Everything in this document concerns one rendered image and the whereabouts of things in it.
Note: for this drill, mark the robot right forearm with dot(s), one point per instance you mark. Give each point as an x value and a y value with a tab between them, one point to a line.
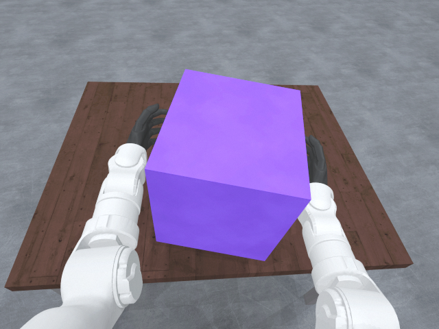
328	249

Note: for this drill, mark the left robot hand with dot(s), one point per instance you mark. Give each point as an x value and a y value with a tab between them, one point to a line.
142	131

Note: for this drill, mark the table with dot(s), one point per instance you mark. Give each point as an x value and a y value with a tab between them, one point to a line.
103	121

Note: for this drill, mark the right robot upper arm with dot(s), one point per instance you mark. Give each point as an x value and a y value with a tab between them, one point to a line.
347	308

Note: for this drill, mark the right robot hand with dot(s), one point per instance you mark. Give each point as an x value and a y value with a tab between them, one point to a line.
317	166

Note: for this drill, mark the carton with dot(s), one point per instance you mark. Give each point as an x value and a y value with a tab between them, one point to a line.
228	172

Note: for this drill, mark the robot left forearm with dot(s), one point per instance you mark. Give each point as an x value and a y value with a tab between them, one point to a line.
118	205

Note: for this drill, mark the left robot upper arm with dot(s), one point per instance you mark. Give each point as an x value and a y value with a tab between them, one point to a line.
98	284

